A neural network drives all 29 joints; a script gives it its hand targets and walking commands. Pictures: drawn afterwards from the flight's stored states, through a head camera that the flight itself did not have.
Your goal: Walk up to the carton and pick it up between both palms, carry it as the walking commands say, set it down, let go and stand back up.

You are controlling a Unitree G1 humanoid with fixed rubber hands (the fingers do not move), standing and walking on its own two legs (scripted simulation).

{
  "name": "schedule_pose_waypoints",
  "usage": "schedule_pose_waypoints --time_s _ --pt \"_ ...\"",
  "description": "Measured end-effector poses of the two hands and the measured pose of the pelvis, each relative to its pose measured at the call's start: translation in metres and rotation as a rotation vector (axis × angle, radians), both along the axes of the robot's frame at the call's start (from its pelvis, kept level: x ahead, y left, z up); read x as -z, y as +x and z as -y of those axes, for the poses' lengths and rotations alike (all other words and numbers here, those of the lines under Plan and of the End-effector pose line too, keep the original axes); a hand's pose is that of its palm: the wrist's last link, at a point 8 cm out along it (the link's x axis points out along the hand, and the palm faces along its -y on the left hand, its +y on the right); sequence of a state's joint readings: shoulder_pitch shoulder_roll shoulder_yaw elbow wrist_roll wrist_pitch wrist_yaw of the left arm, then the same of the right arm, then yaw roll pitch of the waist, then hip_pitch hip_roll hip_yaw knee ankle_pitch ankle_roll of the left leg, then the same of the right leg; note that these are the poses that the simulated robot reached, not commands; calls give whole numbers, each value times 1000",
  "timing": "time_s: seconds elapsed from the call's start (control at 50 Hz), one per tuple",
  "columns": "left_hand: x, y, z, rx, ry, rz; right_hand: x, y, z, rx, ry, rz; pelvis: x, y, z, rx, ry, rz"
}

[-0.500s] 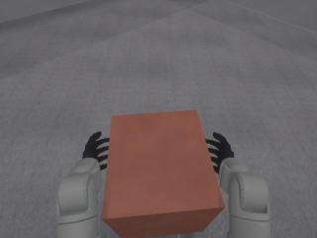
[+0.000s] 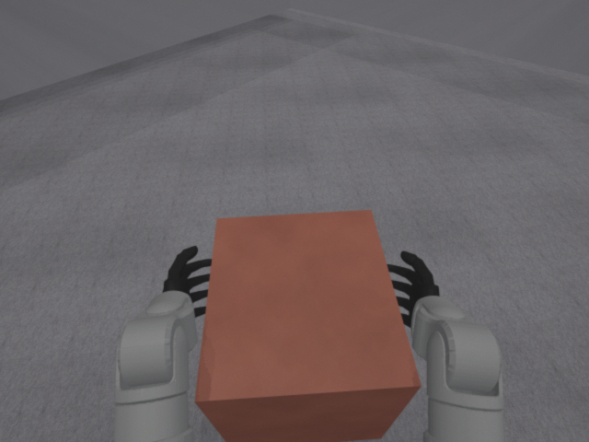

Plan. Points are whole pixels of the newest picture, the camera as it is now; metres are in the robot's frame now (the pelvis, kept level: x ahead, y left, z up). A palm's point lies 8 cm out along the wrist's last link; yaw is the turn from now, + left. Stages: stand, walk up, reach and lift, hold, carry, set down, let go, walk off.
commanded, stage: carry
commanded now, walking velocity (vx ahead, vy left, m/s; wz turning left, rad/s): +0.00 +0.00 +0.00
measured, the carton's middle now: (300, 331) +0.27 -0.01 +0.01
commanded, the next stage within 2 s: none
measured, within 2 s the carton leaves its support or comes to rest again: neither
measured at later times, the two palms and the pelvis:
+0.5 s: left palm (149, 322) +0.24 +0.18 +0.09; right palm (401, 318) +0.24 -0.13 +0.09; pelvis -0.02 +0.02 +0.00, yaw +0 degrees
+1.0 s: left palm (153, 333) +0.24 +0.18 +0.06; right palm (381, 286) +0.30 -0.12 +0.07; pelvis +0.00 -0.03 -0.01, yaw +12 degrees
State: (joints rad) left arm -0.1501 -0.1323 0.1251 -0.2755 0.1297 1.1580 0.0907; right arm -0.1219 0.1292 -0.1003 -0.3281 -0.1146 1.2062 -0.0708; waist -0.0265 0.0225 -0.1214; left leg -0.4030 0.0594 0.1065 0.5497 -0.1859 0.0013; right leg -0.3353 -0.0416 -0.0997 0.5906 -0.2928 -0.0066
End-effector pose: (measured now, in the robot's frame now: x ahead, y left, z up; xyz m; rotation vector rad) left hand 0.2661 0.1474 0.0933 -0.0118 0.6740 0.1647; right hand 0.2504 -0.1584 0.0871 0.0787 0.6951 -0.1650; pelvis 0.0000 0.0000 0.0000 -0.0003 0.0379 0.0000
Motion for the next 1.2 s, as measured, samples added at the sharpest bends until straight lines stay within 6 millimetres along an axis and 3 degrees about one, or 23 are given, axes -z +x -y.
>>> schedule_pose_waypoints --time_s 0.22,0.56,0.82,0.96,1.04,1.2 --pt "7 -28 -31 -56 -36 -10 -2 -12 -30 -52 -29 -10 0 -23 -16 -1 -6 2" --pt "3 -20 -30 -38 -32 -3 -3 -11 -29 -34 -25 -2 -2 -21 -20 -10 -11 -1" --pt "9 -16 -16 -119 -24 -13 4 19 -16 -114 -16 -13 1 -7 16 -108 -17 -23" --pt "24 -16 -31 -201 -46 4 12 44 -34 -191 -31 4 12 1 22 -191 -6 -35" --pt "35 -30 -35 -258 -52 -47 22 48 -41 -252 -41 -46 8 1 32 -214 -10 -35" --pt "14 -38 -15 -326 -7 0 15 59 -26 -321 1 1 5 11 64 -255 -13 -32"
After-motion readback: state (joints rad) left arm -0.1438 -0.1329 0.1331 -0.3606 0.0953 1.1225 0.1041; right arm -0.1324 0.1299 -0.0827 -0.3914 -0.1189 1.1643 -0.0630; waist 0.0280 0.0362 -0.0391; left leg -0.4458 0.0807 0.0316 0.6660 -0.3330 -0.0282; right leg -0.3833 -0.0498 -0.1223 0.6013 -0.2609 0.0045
